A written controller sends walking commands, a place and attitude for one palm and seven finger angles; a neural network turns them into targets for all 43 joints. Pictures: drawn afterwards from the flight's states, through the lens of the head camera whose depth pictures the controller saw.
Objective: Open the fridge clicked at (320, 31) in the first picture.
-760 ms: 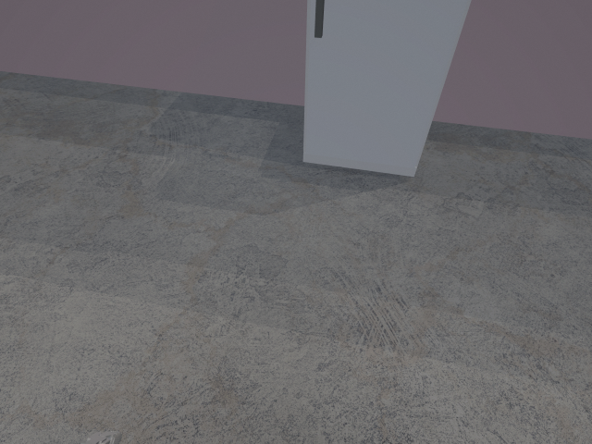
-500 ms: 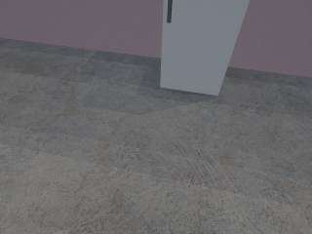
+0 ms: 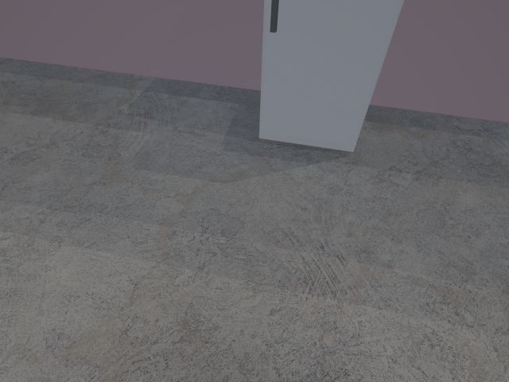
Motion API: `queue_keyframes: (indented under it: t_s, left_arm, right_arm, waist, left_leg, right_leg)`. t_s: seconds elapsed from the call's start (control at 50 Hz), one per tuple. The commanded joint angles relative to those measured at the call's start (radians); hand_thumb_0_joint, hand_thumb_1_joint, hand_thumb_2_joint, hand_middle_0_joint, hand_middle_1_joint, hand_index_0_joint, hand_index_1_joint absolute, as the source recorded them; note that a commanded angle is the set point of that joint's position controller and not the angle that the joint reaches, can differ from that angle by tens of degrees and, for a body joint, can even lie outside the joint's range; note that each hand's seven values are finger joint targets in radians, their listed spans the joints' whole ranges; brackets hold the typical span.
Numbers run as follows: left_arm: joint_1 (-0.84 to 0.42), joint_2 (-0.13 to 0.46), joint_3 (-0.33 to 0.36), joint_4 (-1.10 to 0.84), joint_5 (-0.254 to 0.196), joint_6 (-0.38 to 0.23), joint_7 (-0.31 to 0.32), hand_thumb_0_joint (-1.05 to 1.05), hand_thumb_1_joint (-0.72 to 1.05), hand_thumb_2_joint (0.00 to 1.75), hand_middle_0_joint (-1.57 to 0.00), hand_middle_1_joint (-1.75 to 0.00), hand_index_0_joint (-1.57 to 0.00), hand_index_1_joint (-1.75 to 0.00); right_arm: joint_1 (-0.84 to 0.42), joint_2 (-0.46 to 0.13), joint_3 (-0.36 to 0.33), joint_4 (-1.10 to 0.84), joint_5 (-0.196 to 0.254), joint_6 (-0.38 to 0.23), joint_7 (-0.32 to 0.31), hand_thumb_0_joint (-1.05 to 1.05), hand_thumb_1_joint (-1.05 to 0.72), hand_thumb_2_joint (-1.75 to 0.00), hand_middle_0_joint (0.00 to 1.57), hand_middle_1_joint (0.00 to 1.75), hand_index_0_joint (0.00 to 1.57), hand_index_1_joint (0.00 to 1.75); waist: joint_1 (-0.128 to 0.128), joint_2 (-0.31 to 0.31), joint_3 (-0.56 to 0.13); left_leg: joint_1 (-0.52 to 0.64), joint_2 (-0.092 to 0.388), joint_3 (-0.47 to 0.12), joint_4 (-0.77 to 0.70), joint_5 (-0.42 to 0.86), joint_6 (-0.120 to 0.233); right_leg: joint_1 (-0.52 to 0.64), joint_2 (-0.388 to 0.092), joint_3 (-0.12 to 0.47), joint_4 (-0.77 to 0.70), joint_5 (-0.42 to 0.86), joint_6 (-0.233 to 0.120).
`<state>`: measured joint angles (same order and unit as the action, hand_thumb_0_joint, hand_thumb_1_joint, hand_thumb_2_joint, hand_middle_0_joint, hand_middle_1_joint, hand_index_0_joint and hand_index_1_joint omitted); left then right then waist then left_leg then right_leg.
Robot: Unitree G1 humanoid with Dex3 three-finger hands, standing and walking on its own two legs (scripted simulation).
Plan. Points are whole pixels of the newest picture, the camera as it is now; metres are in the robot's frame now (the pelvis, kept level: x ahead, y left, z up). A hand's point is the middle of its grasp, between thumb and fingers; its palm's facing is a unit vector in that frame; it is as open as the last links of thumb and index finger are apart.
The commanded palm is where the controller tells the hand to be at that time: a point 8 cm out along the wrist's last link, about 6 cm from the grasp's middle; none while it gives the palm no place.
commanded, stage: stand and wait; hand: left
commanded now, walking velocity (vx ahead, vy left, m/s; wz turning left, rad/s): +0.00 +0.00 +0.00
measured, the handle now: out of the picture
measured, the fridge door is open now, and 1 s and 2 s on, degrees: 0 0 0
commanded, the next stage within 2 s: look at it before walking up in 0.06 s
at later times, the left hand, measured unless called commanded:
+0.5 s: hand out of the picture +0.08 +0.25 -0.15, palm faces -0.04 -0.94 -0.33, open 7.3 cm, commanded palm none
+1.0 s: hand out of the picture +0.05 +0.22 -0.18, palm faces -0.03 -0.97 -0.24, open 7.3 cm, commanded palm none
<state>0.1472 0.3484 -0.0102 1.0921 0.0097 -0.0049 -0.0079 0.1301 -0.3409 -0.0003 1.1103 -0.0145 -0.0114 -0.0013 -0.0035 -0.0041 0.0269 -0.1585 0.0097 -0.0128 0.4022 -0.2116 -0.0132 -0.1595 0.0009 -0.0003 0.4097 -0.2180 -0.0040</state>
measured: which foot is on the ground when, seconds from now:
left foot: down 0.00-1.00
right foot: down 0.00-1.00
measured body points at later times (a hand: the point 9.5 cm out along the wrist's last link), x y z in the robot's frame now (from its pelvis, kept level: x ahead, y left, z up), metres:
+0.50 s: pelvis +0.00 +0.00 +0.00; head +0.00 +0.00 +0.45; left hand +0.08 +0.30 -0.13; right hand +0.08 -0.29 -0.13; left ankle +0.01 +0.13 -0.74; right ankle +0.00 -0.12 -0.74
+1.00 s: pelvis +0.03 +0.01 -0.01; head +0.02 +0.01 +0.44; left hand +0.06 +0.27 -0.16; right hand +0.07 -0.26 -0.15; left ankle +0.01 +0.13 -0.74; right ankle +0.00 -0.12 -0.74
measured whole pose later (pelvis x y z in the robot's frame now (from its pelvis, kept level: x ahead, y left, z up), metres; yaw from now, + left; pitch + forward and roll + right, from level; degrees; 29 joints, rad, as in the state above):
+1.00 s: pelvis +0.03 +0.01 -0.01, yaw -1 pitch -1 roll -1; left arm 0.27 0.27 0.00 1.09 0.02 0.01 -0.02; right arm 0.22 -0.27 0.01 1.11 -0.03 0.00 0.00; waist 0.01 0.00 -0.03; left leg -0.18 0.03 0.01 0.51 -0.34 0.00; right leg -0.17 0.02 0.02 0.48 -0.30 -0.01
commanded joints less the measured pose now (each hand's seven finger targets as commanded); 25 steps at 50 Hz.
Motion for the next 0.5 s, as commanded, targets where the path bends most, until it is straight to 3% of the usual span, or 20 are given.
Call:
queue_keyframes:
  t_s: [0.0,0.48]
  left_arm:
    - [-0.053,0.202,0.043,-0.069,0.0,-0.02,0.017,0.0,0.9,0.9,-0.2,-0.3,-0.2,-0.3]
    - [-0.054,0.201,0.045,-0.069,0.002,-0.022,0.018,0.0,0.9,0.9,-0.2,-0.3,-0.2,-0.3]
  right_arm:
    - [-0.06,-0.208,-0.037,-0.067,0.004,-0.023,-0.01,0.0,-0.9,-0.9,0.2,0.3,0.2,0.3]
    - [-0.064,-0.207,-0.038,-0.063,0.006,-0.023,-0.009,0.0,-0.9,-0.9,0.2,0.3,0.2,0.3]
  waist:
    - [0.007,0.008,-0.041]
    - [0.004,0.006,-0.054]
  left_leg:
    - [0.002,0.106,-0.087,-0.08,0.095,0.042]
    - [0.028,0.109,-0.084,-0.089,0.132,0.039]
  right_leg:
    - [-0.007,-0.12,0.104,-0.084,0.065,-0.029]
    - [0.007,-0.122,0.103,-0.093,0.113,-0.026]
